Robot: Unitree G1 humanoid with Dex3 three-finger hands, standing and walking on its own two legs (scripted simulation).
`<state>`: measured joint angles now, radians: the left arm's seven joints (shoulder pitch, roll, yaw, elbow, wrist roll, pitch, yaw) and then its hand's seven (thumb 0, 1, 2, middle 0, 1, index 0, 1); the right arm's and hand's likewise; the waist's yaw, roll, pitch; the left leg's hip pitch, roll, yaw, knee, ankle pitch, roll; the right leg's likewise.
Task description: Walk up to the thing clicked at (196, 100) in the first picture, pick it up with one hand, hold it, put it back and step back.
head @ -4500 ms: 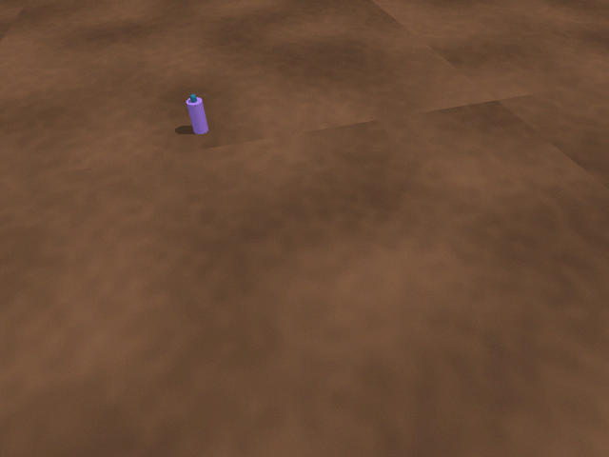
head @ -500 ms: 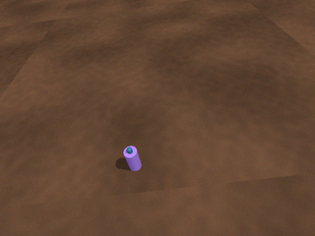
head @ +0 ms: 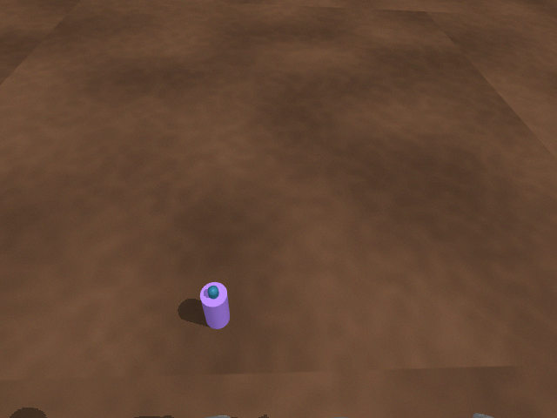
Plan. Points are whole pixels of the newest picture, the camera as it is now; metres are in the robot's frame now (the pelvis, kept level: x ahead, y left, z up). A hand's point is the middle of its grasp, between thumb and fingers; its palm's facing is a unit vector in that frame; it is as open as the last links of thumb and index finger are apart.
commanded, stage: walk up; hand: left
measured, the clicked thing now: (215, 303) +0.57 +0.19 -0.65
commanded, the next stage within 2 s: none
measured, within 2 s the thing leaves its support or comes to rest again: neither
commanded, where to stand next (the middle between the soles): +0.21 -0.01 m, yaw -1 degrees
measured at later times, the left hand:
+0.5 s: hand (131, 409) +0.16 +0.23 -0.12, palm faces -0.05 -0.91 -0.41, open 7.4 cm
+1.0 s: hand (125, 408) +0.17 +0.25 -0.15, palm faces -0.02 -0.95 -0.32, open 7.4 cm
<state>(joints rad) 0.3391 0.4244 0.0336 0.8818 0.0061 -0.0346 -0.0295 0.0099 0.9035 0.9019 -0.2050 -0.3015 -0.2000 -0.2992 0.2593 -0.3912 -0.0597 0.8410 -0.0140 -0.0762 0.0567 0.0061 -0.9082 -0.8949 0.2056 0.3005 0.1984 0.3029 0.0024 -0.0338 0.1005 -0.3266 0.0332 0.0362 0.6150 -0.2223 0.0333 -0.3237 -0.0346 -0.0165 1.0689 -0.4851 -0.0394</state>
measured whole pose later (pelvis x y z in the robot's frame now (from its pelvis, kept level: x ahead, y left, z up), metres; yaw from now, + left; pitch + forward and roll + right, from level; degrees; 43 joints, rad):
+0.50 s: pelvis +0.10 -0.03 +0.01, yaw -1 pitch -3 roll +1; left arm 0.26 0.36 0.01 0.88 0.01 -0.07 -0.02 0.01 0.90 0.90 -0.21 -0.30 -0.20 -0.30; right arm 0.25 -0.40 -0.02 0.89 0.00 0.00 0.02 0.01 -0.91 -0.89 0.21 0.30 0.20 0.30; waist 0.02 0.06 0.11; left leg -0.38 0.00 0.00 0.95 -0.50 0.03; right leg -0.32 -0.04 -0.03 0.56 -0.19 -0.02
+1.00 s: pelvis +0.12 -0.01 +0.01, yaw -1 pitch -3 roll -1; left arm 0.20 0.38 0.00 1.08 0.00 -0.01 -0.02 0.01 0.90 0.90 -0.20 -0.30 -0.20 -0.30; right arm 0.13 -0.35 0.00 1.05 -0.01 0.00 0.02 0.01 -0.91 -0.89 0.21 0.30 0.20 0.30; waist 0.02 -0.01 0.05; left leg -0.24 0.03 0.01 0.53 -0.23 -0.01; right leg -0.22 -0.03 -0.02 0.48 -0.21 0.02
